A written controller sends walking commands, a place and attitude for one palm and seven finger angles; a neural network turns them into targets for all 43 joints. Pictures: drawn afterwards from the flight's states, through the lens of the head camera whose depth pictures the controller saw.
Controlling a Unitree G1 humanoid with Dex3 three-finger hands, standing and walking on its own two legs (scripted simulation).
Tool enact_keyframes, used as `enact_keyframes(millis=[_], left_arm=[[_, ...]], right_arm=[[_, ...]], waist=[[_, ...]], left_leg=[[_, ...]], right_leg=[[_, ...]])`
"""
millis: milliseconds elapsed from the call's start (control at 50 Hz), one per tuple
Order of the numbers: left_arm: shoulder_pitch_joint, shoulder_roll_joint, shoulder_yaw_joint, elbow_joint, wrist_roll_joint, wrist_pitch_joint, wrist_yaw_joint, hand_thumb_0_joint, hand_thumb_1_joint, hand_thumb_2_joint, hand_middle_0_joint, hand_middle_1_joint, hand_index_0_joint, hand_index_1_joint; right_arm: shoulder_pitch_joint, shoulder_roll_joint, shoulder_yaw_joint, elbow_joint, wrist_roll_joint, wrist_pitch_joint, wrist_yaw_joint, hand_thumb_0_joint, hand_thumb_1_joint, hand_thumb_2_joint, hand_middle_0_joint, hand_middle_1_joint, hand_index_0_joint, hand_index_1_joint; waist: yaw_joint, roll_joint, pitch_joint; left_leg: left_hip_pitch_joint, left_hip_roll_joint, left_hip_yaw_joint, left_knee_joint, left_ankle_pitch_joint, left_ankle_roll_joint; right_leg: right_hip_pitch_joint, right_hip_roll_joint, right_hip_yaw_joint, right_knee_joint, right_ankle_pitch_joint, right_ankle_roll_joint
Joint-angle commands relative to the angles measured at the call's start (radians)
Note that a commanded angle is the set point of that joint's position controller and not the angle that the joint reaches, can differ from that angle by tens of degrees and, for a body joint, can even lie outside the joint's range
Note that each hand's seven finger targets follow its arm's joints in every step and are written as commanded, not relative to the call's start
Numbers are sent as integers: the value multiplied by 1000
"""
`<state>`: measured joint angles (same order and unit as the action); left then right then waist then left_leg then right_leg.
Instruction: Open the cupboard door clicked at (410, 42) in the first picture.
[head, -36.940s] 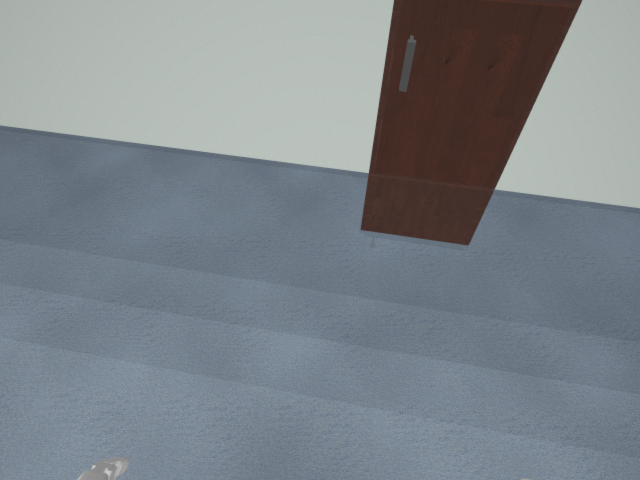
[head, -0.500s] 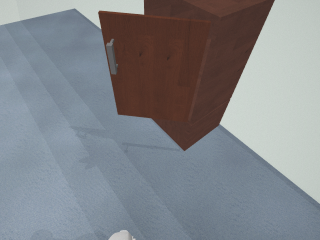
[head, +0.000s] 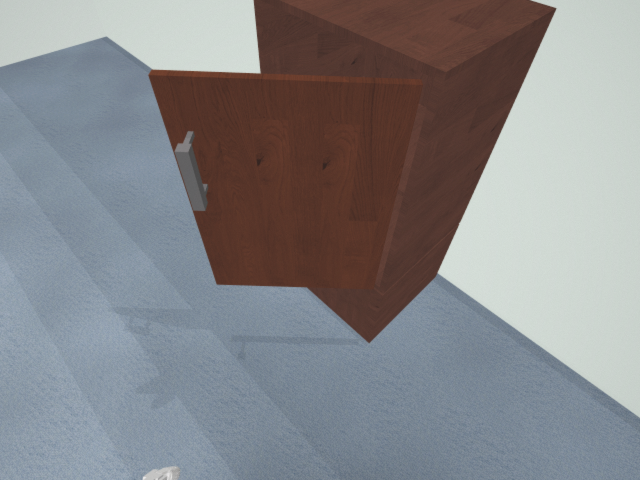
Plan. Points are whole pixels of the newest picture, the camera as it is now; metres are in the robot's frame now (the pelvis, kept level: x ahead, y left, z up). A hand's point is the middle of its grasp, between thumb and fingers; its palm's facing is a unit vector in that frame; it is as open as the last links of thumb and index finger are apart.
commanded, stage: come to a stop and stand still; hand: left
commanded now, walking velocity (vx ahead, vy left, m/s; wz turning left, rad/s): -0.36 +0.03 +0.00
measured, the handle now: (195, 171) +0.61 +0.26 +0.00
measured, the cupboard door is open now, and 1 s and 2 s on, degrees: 44 44 44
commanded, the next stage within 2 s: look again from close up in 1.14 s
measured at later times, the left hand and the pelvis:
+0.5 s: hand out of the picture +0.10 +0.21 -0.17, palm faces +0.04 -0.96 -0.27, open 7.4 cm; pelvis +0.05 +0.00 +0.00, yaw -1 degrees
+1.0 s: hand out of the picture +0.04 +0.18 -0.17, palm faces +0.03 -0.99 -0.16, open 7.3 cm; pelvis +0.02 +0.01 +0.01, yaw -1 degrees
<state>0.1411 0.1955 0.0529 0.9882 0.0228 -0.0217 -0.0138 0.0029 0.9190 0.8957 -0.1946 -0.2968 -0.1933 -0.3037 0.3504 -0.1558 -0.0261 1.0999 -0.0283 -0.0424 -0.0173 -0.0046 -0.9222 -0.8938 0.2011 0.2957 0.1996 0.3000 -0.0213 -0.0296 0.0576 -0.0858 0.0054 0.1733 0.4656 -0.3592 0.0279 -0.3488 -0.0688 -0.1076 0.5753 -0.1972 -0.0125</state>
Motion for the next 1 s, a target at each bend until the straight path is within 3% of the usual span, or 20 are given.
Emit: enact_keyframes(millis=[0,40,100,160,200,220,260,360,420,440,460,480,500,580,680,720,740,760,840,980], left_arm=[[318,214,38,50,-5,-26,20,0,900,900,-200,-300,-200,-300],[167,150,20,13,-6,-18,44,0,900,900,-200,-300,-200,-300],[58,125,8,-13,-4,-8,53,0,900,900,-200,-300,-200,-300],[54,127,11,-9,-21,12,50,0,900,900,-200,-300,-200,-300],[73,78,5,-28,-29,32,46,0,900,900,-200,-300,-200,-300],[85,66,7,-30,-25,42,50,0,900,900,-200,-300,-200,-300],[56,64,10,-35,-16,64,47,0,900,900,-200,-300,-200,-300],[62,62,11,-40,-16,54,46,0,900,900,-200,-300,-200,-300],[120,81,16,-37,-14,46,44,0,900,900,-200,-300,-200,-300],[156,102,21,-32,-8,39,45,0,900,900,-200,-300,-200,-300],[158,154,29,-35,2,36,49,0,900,900,-200,-300,-200,-300],[151,193,31,-35,5,33,51,0,900,900,-200,-300,-200,-300],[133,192,17,-34,4,28,47,0,900,900,-200,-300,-200,-300],[82,144,6,-36,1,22,55,0,900,900,-200,-300,-200,-300],[88,151,3,-11,-13,17,49,0,900,900,-200,-300,-200,-300],[110,101,-9,-13,-25,20,42,0,900,900,-200,-300,-200,-300],[113,81,-16,-4,-19,24,43,0,900,900,-200,-300,-200,-300],[107,79,-17,1,-14,26,42,0,900,900,-200,-300,-200,-300],[105,86,-20,40,-12,32,35,0,900,900,-200,-300,-200,-300],[120,79,-31,76,-15,17,35,0,900,900,-200,-300,-200,-300]], right_arm=[[-6,-86,-15,-78,21,-2,1,0,-900,-900,200,300,200,300],[-40,-65,-13,-73,25,21,-10,0,-900,-900,200,300,200,300],[19,-34,-3,-32,32,49,-14,0,-900,-900,200,300,200,300],[79,-49,-9,3,20,53,-12,0,-900,-900,200,300,200,300],[13,-142,-29,-50,8,47,-21,0,-900,-900,200,300,200,300],[-27,-171,-37,-72,6,52,-22,0,-900,-900,200,300,200,300],[-63,-163,-38,-88,1,51,-31,0,-900,-900,200,300,200,300],[-51,-196,-56,-99,-3,55,-40,0,-900,-900,200,300,200,300],[-74,-222,-69,-110,10,59,-36,0,-900,-900,200,300,200,300],[-100,-207,-70,-121,16,62,-34,0,-900,-900,200,300,200,300],[-104,-174,-68,-139,24,67,-30,0,-900,-900,200,300,200,300],[-133,-126,-53,-156,25,76,-22,0,-900,-900,200,300,200,300],[-145,-118,-52,-153,28,86,-16,0,-900,-900,200,300,200,300],[-192,-94,-37,-136,25,92,-11,0,-900,-900,200,300,200,300],[-111,-85,-23,-83,23,63,-10,0,-900,-900,200,300,200,300],[-125,-157,-26,-85,12,39,-17,0,-900,-900,200,300,200,300],[-159,-171,-25,-89,12,40,-18,0,-900,-900,200,300,200,300],[-180,-173,-17,-90,10,43,-18,0,-900,-900,200,300,200,300],[-163,-135,-7,-59,13,42,-18,0,-900,-900,200,300,200,300],[-93,-118,2,-22,15,31,-17,0,-900,-900,200,300,200,300]], waist=[[118,-237,-116],[65,-114,-33],[8,-146,-82],[-11,-21,-125],[29,194,-106],[36,222,-88],[26,217,-6],[-4,186,-108],[15,154,-190],[31,89,-198],[23,-67,-183],[34,-203,-125],[36,-177,-100],[19,-148,-34],[-3,-74,-94],[27,114,-120],[41,132,-99],[45,81,-55],[42,121,15],[27,20,-20]], left_leg=[[-423,3,-18,440,-283,-48],[-355,62,-150,469,-235,-51],[-235,59,-138,275,-133,-68],[-73,50,-105,-26,272,-72],[-121,245,-289,-72,711,41],[-186,296,-298,-102,709,93],[-176,309,-328,-121,785,134],[82,304,-296,-7,1097,155],[89,272,-260,45,981,106],[34,222,-218,101,815,63],[-112,135,-150,164,512,0],[-245,19,-95,254,-25,-50],[-251,-5,-146,385,-215,-55],[-296,12,-177,424,-167,-58],[-54,8,-144,-54,158,-59],[-9,171,-301,-88,433,12],[-78,207,-313,-100,404,38],[-133,191,-293,-107,305,32],[-165,125,-265,-164,147,-2],[-106,104,-240,-172,168,-8]], right_leg=[[468,-382,455,-266,363,-227],[264,-336,352,-278,485,-238],[209,-247,159,-183,747,-191],[163,-165,108,-42,519,-84],[112,-40,34,35,130,13],[138,5,33,104,-143,19],[40,33,64,228,-315,16],[-34,50,80,182,-305,12],[111,50,69,-48,-74,11],[186,22,107,-146,208,3],[267,-97,241,-169,507,-36],[275,-249,351,-189,721,-122],[200,-300,330,-222,680,-193],[206,-197,255,-199,675,-185],[195,-129,224,-120,471,-95],[150,-30,165,-113,178,-6],[192,-11,148,-141,46,9],[203,-5,150,-184,16,11],[196,-13,162,-226,-2,-6],[194,-31,167,-262,15,-9]])
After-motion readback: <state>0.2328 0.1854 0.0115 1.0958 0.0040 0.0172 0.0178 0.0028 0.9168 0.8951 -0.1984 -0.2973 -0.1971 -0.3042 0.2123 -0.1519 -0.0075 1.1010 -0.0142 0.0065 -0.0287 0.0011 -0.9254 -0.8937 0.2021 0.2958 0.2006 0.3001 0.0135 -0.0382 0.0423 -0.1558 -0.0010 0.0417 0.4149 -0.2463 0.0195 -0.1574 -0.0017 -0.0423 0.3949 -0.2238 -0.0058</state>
